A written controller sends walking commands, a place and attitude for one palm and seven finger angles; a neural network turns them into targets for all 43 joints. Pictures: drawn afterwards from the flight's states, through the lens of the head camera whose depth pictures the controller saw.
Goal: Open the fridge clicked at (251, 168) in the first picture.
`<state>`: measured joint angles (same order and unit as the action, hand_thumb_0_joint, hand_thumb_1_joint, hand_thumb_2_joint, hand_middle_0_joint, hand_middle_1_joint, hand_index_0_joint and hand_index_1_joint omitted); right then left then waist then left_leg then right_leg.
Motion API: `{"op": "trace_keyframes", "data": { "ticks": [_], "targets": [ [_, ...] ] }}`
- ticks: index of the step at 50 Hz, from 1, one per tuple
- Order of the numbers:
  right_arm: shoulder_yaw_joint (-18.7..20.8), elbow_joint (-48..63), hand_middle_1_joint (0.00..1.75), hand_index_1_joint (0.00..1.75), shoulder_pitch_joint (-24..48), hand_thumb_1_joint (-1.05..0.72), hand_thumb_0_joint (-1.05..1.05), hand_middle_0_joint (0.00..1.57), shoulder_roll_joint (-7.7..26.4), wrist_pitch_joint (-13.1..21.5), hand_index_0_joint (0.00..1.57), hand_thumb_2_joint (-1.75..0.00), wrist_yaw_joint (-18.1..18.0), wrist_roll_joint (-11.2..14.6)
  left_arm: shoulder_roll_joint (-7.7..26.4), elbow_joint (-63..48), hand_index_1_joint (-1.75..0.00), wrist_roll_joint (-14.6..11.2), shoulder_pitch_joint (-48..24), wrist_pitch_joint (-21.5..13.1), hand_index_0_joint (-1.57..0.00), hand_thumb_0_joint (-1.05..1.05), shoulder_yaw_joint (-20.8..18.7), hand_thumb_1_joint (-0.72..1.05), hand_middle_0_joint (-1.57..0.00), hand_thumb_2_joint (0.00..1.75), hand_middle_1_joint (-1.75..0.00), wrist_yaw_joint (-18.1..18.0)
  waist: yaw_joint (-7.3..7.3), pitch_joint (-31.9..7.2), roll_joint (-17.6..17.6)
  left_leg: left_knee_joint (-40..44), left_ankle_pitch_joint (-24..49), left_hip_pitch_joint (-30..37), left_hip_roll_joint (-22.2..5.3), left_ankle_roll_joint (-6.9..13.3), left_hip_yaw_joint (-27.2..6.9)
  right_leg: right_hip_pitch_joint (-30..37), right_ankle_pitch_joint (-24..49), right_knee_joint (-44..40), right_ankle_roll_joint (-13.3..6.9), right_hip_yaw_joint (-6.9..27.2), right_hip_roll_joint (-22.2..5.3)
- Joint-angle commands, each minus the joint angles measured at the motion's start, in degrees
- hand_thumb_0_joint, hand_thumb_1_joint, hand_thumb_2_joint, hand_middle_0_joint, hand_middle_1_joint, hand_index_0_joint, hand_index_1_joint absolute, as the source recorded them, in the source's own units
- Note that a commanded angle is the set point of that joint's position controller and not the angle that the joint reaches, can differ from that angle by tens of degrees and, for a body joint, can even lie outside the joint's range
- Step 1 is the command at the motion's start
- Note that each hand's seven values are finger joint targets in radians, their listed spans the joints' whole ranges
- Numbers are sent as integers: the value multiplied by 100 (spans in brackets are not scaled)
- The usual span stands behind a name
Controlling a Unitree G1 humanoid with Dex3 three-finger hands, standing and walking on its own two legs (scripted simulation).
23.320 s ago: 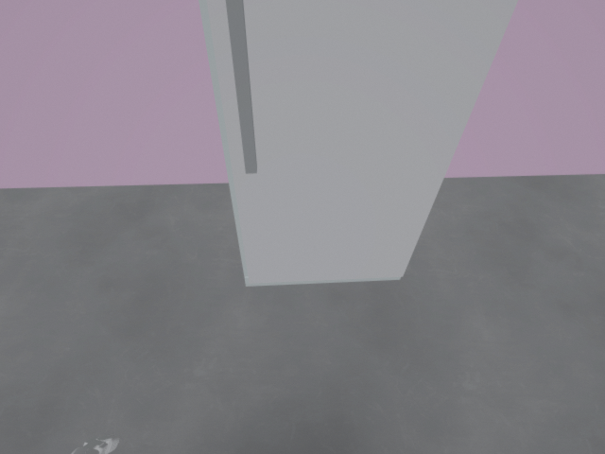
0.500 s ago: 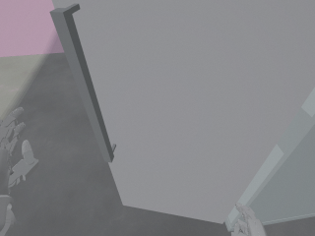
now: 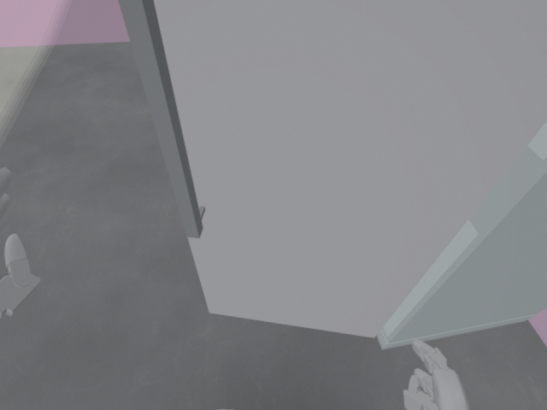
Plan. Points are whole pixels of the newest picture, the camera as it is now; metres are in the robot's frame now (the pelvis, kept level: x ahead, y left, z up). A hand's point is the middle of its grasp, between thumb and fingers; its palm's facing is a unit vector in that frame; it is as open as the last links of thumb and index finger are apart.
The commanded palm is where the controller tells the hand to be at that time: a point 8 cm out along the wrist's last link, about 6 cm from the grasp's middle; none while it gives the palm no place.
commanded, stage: step back with the hand held close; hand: left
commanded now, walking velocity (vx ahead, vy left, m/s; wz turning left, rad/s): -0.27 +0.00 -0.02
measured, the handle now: (176, 129) +0.47 +0.20 +0.15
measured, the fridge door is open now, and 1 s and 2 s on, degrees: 71 71 71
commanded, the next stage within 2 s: stop stepping back and stand still in 0.96 s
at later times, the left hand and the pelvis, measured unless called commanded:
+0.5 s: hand (5, 324) +0.16 +0.27 +0.17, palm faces +0.46 -0.73 -0.50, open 7.4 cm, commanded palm +0.09 +0.30 +0.18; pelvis -0.04 -0.01 -0.01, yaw +2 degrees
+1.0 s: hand out of the picture +0.10 +0.26 +0.17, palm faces +0.40 -0.83 -0.40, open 7.4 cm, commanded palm +0.05 +0.29 +0.18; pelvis -0.11 +0.00 +0.00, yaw -5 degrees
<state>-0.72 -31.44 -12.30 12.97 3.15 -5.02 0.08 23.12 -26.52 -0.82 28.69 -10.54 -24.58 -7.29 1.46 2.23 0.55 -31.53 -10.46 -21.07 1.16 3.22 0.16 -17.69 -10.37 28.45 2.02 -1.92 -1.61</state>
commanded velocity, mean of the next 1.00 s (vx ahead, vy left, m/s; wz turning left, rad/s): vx -0.37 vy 0.00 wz -0.05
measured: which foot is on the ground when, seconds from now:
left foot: down 0.00-1.00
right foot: down 0.00-0.70, up 0.72-0.94, down 0.96-1.00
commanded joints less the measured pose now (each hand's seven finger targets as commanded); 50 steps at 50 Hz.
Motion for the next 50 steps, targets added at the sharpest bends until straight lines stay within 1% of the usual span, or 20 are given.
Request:
{"op": "trace_keyframes", "data": {
  "ticks": [1,12,14,17,19,21,25,28,29,31,33,35,36,38,41,44,46,48,49,50],
  "targets": [
    [372,873,30,30,529,-90,0,20,818,501,20,-90,-78,-1,1009,-1295,-30,53,-391,-510,-20,0,-654,90,-20,90,-30,-151,-24,-651,299,1292,-2474,-1457,-644,246,-873,1370,-493,5,-169,525,48],
    [329,653,30,30,431,-90,0,20,743,706,20,-90,-53,-64,1100,-1321,-30,5,-423,-720,-20,0,-710,90,-20,90,-30,-240,-87,-584,214,710,-1992,-804,-491,45,-692,305,-1090,-491,-320,751,-210],
    [345,669,30,30,488,-90,0,20,805,742,20,-90,-68,-74,1165,-1409,-30,41,-416,-759,-20,0,-804,90,-20,90,-30,-241,-72,-588,618,1161,-2195,-1239,-650,131,-928,777,-735,-115,-236,580,14],
    [389,724,30,30,539,-90,0,20,881,802,20,-90,-90,-78,1093,-1387,-30,133,-307,-829,-20,0,-907,90,-20,90,-30,-193,3,-730,1295,2128,-3339,-2619,-1305,486,-1640,2211,-55,1404,-58,319,564],
    [460,742,30,30,533,-90,0,20,870,819,20,-90,-63,-95,1216,-1320,-30,176,-205,-851,-20,0,-1084,90,-20,90,-30,-150,32,-796,1217,2018,-3177,-2785,-1413,624,-1809,2418,178,1618,-71,414,680],
    [452,709,30,30,488,-90,0,20,774,843,20,-90,-7,-87,1104,-1366,-30,64,34,-864,-20,0,-965,90,-20,90,-30,-88,-13,-756,714,1512,-2362,-2129,-1184,459,-1475,1838,263,1034,-174,561,541],
    [430,510,30,30,393,-90,0,20,585,837,20,-90,13,-88,1175,-1637,-30,-62,-238,-881,-20,0,-758,90,-20,90,-30,-101,-155,-1178,-116,241,-804,-159,-406,-129,-460,263,1031,-195,-471,1469,-319],
    [449,391,30,30,384,-90,0,20,544,719,20,-90,-6,-68,1376,-1721,-30,-80,-425,-834,-20,0,-725,90,-20,90,-30,-226,-193,-1076,-541,-918,-958,874,-66,-366,-83,-1139,-216,-1125,-751,1838,-981],
    [441,355,30,30,406,-90,0,20,531,670,20,-90,-13,-119,1482,-1684,-30,-75,-418,-807,-20,0,-823,90,-20,90,-30,-270,-201,-1024,-470,-996,-679,898,-73,-394,-79,-1219,222,-1103,-843,1878,-1108],
    [400,403,30,30,439,-90,0,20,489,539,20,-90,-17,-104,1443,-1562,-30,-71,-304,-740,-20,0,-808,90,-20,90,-30,-285,-234,-942,-536,-633,-83,972,-163,-361,-169,-1187,786,-760,-668,1430,-882],
    [431,506,30,30,552,-90,0,20,614,502,20,-90,-71,-41,1423,-1454,-30,-91,-258,-768,-20,0,-886,90,-20,90,-30,-250,-182,-817,28,417,-120,470,-522,-171,-597,-712,247,-364,-332,964,-144],
    [494,658,30,30,727,-90,0,20,859,652,20,-90,-117,-36,1279,-1369,-30,-25,-144,-872,-20,0,-1048,90,-20,90,-30,-151,-63,-964,1691,2472,-2660,-1539,-1664,345,-1936,1376,-524,1558,-34,314,866],
    [530,630,30,30,725,-90,0,20,884,708,20,-90,-129,-137,1244,-1287,-30,14,-210,-843,-20,0,-1097,90,-20,90,-30,-104,-39,-930,1921,3082,-3600,-2342,-2132,621,-2551,1886,-883,2724,-29,351,1015],
    [556,485,30,30,621,-90,0,20,667,758,20,-90,-32,-137,1123,-1307,-30,-27,-239,-787,-20,0,-934,90,-20,90,-30,-69,3,-949,1036,2675,-2483,-1461,-1944,616,-2024,1073,-1490,3037,-154,400,925],
    [479,343,30,30,545,-90,0,20,539,867,20,-90,127,-60,861,-1541,-30,-253,171,-624,-20,0,-440,90,-20,90,-30,-101,63,-1417,1059,2465,-1356,485,-1471,206,-1277,279,-2107,1617,-280,42,790],
    [426,132,30,30,446,-90,0,20,522,811,20,-90,154,-148,979,-1652,-30,-281,-183,-566,-20,0,-342,90,-20,90,-30,-129,-8,-1399,1405,2308,-471,1095,-1413,-246,-982,545,-1756,-567,-402,89,504],
    [370,77,30,30,367,-90,0,20,479,666,20,-90,115,-159,1205,-1705,-30,-257,-689,-636,-20,0,-320,90,-20,90,-30,-78,-67,-1335,586,1125,597,1844,-1053,-574,-292,75,-836,-1834,-588,581,-101],
    [280,112,30,30,500,-90,0,20,358,585,20,-90,-3,-199,1670,-1656,-30,-249,-1138,-663,-20,0,-600,90,-20,90,-30,-155,-89,-1219,-566,-486,51,1997,-640,-588,15,-954,647,-1879,-930,1475,-1391],
    [212,43,30,30,497,-90,0,20,355,673,20,-90,-65,-336,1825,-1592,-30,-158,-1378,-720,-20,0,-734,90,-20,90,-30,-178,-91,-1188,-333,-531,-59,1749,-581,-609,172,-810,1669,-1458,-851,1127,-1425],
    [358,12,30,30,462,-90,0,20,382,704,20,-90,-95,-140,1370,-1372,-30,-172,-1403,-616,-20,0,-315,90,-20,90,-30,-77,-209,-1089,-1275,-541,-94,1813,-167,-584,197,-931,1222,-1217,-687,553,-945]
  ]
}}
